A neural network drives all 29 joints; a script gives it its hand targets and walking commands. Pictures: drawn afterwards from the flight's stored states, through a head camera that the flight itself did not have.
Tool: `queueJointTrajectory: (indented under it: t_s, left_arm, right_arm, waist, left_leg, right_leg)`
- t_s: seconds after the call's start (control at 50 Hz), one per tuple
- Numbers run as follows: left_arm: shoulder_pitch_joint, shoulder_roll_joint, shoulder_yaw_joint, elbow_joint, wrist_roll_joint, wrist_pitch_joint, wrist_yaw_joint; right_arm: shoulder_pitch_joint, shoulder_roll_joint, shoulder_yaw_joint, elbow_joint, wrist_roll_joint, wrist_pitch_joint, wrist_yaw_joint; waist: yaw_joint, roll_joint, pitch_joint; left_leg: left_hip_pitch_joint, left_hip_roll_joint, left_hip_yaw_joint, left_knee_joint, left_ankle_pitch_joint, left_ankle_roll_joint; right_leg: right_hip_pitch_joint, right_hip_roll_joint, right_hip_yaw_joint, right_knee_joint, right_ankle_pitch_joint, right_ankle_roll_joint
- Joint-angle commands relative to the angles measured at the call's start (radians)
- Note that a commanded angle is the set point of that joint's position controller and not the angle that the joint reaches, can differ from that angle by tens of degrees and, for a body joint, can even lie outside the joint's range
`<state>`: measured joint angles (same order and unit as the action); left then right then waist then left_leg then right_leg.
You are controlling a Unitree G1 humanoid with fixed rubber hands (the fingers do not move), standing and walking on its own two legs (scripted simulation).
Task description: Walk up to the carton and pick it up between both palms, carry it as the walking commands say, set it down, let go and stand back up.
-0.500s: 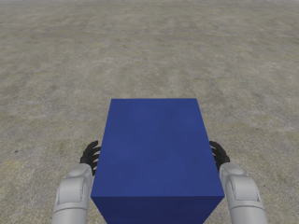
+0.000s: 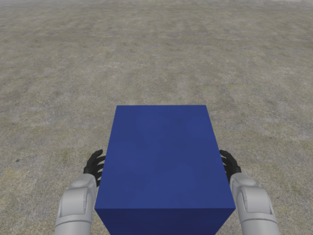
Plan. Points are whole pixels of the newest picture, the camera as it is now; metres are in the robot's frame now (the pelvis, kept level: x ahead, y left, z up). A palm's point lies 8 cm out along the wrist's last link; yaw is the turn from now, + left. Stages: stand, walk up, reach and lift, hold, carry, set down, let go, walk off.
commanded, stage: hold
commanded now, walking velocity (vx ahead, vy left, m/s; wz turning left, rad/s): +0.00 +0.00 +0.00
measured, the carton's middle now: (161, 172) +0.32 +0.00 -0.02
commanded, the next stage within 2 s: carry in 0.66 s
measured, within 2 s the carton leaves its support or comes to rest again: neither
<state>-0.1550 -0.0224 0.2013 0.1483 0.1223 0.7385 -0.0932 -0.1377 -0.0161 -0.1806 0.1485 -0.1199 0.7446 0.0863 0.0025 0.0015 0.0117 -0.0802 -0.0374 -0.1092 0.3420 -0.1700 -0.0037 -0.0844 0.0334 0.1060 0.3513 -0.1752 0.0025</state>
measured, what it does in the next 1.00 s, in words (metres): stands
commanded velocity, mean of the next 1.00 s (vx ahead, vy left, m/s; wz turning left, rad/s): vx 0.00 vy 0.00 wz -0.23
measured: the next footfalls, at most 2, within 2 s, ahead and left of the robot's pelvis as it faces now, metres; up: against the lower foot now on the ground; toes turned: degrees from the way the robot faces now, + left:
right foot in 1.52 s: -0.08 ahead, -0.15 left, +0.00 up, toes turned -29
left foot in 1.84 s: -0.04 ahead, +0.06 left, +0.00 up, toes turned -28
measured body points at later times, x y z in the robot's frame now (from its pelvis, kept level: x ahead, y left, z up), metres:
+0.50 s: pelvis +0.00 +0.00 +0.00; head -0.03 -0.01 +0.45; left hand +0.28 +0.18 +0.03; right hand +0.28 -0.19 +0.02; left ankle +0.02 +0.12 -0.75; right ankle +0.02 -0.12 -0.75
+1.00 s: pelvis -0.03 -0.01 -0.03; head -0.07 +0.00 +0.42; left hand +0.30 +0.16 +0.07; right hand +0.27 -0.21 +0.07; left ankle +0.02 +0.12 -0.75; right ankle +0.01 -0.12 -0.74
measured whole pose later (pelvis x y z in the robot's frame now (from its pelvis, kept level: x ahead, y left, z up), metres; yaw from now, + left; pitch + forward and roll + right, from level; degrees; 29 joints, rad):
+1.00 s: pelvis -0.03 -0.01 -0.03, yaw -7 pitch +0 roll +0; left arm -0.35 0.05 0.23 0.02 0.00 0.98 0.00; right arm -0.33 -0.01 -0.19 0.03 -0.04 0.96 -0.02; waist 0.05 -0.01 -0.11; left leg -0.39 0.06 0.04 0.71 -0.32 -0.02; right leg -0.44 0.04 0.03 0.73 -0.36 -0.01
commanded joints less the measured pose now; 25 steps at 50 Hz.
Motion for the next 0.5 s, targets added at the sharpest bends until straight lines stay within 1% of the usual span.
queueJointTrajectory:
  t_s: [0.0, 0.08, 0.1, 0.16, 0.2, 0.24, 0.26, 0.28, 0.3, 0.32, 0.38, 0.4, 0.42, 0.46, 0.48]
  left_arm:
    - [-0.518, -0.832, -0.638, -0.17, -0.182, -0.04, -0.17]
    - [-0.517, -0.83, -0.637, -0.175, -0.181, -0.041, -0.167]
    - [-0.526, -0.833, -0.645, -0.184, -0.189, -0.043, -0.169]
    - [-0.518, -0.824, -0.639, -0.177, -0.184, -0.042, -0.168]
    - [-0.502, -0.825, -0.639, -0.18, -0.183, -0.043, -0.168]
    - [-0.503, -0.821, -0.637, -0.183, -0.18, -0.044, -0.167]
    - [-0.495, -0.819, -0.634, -0.183, -0.179, -0.044, -0.166]
    - [-0.502, -0.818, -0.637, -0.184, -0.181, -0.044, -0.167]
    - [-0.495, -0.819, -0.636, -0.182, -0.182, -0.044, -0.167]
    - [-0.502, -0.815, -0.639, -0.194, -0.183, -0.046, -0.167]
    - [-0.501, -0.813, -0.639, -0.195, -0.182, -0.045, -0.167]
    - [-0.504, -0.807, -0.639, -0.197, -0.182, -0.046, -0.166]
    - [-0.501, -0.809, -0.64, -0.195, -0.181, -0.046, -0.167]
    - [-0.499, -0.808, -0.637, -0.19, -0.179, -0.045, -0.168]
    - [-0.495, -0.807, -0.635, -0.187, -0.178, -0.046, -0.167]
  right_arm:
    - [-0.605, 0.879, 0.648, -0.236, 0.197, -0.063, 0.168]
    - [-0.607, 0.875, 0.653, -0.246, 0.199, -0.064, 0.168]
    - [-0.614, 0.878, 0.659, -0.258, 0.201, -0.066, 0.166]
    - [-0.601, 0.878, 0.654, -0.243, 0.196, -0.064, 0.165]
    - [-0.605, 0.876, 0.663, -0.262, 0.2, -0.066, 0.163]
    - [-0.603, 0.875, 0.663, -0.262, 0.201, -0.066, 0.163]
    - [-0.596, 0.874, 0.66, -0.26, 0.199, -0.065, 0.162]
    - [-0.596, 0.872, 0.659, -0.259, 0.198, -0.066, 0.162]
    - [-0.589, 0.876, 0.663, -0.259, 0.199, -0.065, 0.161]
    - [-0.588, 0.874, 0.661, -0.262, 0.199, -0.066, 0.161]
    - [-0.591, 0.873, 0.662, -0.265, 0.198, -0.067, 0.159]
    - [-0.585, 0.872, 0.66, -0.258, 0.195, -0.066, 0.159]
    - [-0.586, 0.868, 0.659, -0.26, 0.196, -0.067, 0.158]
    - [-0.592, 0.868, 0.66, -0.264, 0.195, -0.068, 0.157]
    - [-0.585, 0.866, 0.658, -0.259, 0.195, -0.067, 0.157]
  waist:
    - [-0.002, -0.003, -0.273]
    - [0.0, -0.001, -0.274]
    - [-0.002, -0.013, -0.286]
    - [0.0, -0.015, -0.28]
    - [0.002, -0.019, -0.289]
    - [0.005, -0.008, -0.286]
    - [0.004, -0.016, -0.282]
    - [0.004, -0.009, -0.284]
    - [0.004, -0.019, -0.283]
    - [0.003, -0.011, -0.282]
    - [0.003, -0.014, -0.279]
    - [0.002, -0.025, -0.28]
    - [-0.001, -0.013, -0.277]
    - [0.003, -0.019, -0.277]
    - [0.002, -0.01, -0.275]
  left_leg:
    - [0.068, -0.056, 0.049, -0.044, 0.156, 0.005]
    - [0.072, -0.057, 0.051, -0.043, 0.154, 0.007]
    - [0.075, -0.055, 0.05, -0.042, 0.16, 0.008]
    - [0.072, -0.057, 0.052, -0.042, 0.159, 0.009]
    - [0.072, -0.057, 0.051, -0.041, 0.169, 0.01]
    - [0.069, -0.059, 0.054, -0.041, 0.169, 0.009]
    - [0.068, -0.059, 0.053, -0.044, 0.168, 0.011]
    - [0.066, -0.059, 0.054, -0.044, 0.168, 0.009]
    - [0.068, -0.059, 0.054, -0.044, 0.168, 0.011]
    - [0.068, -0.06, 0.055, -0.044, 0.167, 0.011]
    - [0.069, -0.061, 0.057, -0.044, 0.165, 0.011]
    - [0.069, -0.059, 0.055, -0.045, 0.159, 0.013]
    - [0.065, -0.059, 0.056, -0.046, 0.155, 0.012]
    - [0.066, -0.061, 0.058, -0.044, 0.149, 0.012]
    - [0.064, -0.06, 0.057, -0.045, 0.154, 0.012]
  right_leg:
    - [0.062, 0.061, -0.051, -0.045, 0.15, -0.001]
    - [0.065, 0.06, -0.049, -0.045, 0.149, -0.002]
    - [0.065, 0.062, -0.049, -0.043, 0.153, -0.002]
    - [0.065, 0.06, -0.048, -0.045, 0.158, 0.0]
    - [0.075, 0.06, -0.047, -0.042, 0.171, 0.0]
    - [0.075, 0.059, -0.045, -0.043, 0.174, 0.0]
    - [0.077, 0.06, -0.046, -0.045, 0.172, 0.001]
    - [0.078, 0.059, -0.045, -0.044, 0.175, 0.001]
    - [0.076, 0.059, -0.044, -0.045, 0.175, 0.001]
    - [0.077, 0.059, -0.043, -0.045, 0.175, 0.0]
    - [0.075, 0.059, -0.043, -0.047, 0.173, 0.001]
    - [0.071, 0.06, -0.043, -0.046, 0.164, 0.0]
    - [0.074, 0.06, -0.043, -0.046, 0.163, -0.001]
    - [0.072, 0.059, -0.043, -0.048, 0.157, 0.0]
    - [0.074, 0.059, -0.042, -0.047, 0.164, 0.0]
